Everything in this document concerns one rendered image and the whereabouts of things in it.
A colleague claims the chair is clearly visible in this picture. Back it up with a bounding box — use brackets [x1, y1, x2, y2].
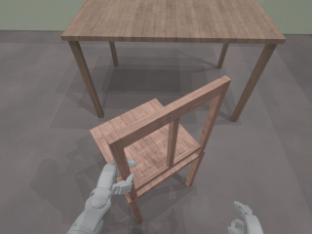
[90, 75, 231, 224]

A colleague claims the left robot forearm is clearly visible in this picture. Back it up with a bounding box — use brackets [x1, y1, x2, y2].
[66, 187, 112, 234]

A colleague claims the left robot hand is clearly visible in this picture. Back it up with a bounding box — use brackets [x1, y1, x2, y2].
[96, 157, 137, 196]

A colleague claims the table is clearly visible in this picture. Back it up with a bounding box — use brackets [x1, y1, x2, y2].
[60, 0, 287, 122]

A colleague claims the right robot hand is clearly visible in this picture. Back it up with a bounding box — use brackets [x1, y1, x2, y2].
[227, 201, 264, 234]

